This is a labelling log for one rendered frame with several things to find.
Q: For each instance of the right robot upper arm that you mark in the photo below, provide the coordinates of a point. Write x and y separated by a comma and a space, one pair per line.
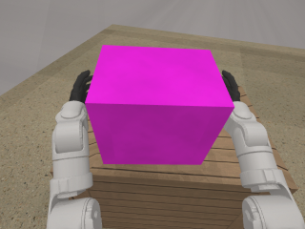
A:
270, 212

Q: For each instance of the carton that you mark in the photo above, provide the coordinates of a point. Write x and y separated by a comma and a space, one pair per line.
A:
156, 106

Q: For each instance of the robot right forearm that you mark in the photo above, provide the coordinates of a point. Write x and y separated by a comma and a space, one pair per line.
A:
257, 164

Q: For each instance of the left robot hand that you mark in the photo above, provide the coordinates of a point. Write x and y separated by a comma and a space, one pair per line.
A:
80, 87

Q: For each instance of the right robot hand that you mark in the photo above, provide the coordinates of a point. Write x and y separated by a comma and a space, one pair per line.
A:
231, 86

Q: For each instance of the left robot upper arm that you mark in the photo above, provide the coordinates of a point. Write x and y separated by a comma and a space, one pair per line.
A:
80, 213

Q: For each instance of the pedestal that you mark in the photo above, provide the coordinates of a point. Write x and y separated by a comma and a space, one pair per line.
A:
175, 196

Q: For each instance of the robot left forearm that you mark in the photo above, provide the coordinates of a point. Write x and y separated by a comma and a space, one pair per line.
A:
70, 152

